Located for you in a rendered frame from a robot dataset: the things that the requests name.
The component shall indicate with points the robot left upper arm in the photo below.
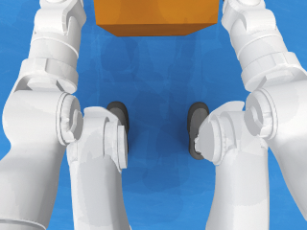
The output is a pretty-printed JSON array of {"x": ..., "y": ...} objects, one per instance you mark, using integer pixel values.
[{"x": 40, "y": 125}]

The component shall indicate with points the robot right upper arm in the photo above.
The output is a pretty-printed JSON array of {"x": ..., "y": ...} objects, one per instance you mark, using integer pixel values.
[{"x": 278, "y": 114}]

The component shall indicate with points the left robot forearm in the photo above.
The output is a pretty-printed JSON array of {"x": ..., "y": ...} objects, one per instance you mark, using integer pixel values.
[{"x": 54, "y": 52}]

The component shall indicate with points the right robot forearm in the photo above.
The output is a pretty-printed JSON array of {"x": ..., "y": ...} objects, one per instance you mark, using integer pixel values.
[{"x": 259, "y": 46}]

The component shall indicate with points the carton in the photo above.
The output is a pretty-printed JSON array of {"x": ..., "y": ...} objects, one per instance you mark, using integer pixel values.
[{"x": 155, "y": 17}]

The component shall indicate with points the right robot foot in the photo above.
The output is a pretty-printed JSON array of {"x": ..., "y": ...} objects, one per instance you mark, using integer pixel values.
[{"x": 197, "y": 113}]

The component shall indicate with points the robot left thigh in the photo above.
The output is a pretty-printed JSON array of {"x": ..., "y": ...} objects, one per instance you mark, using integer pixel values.
[{"x": 96, "y": 176}]

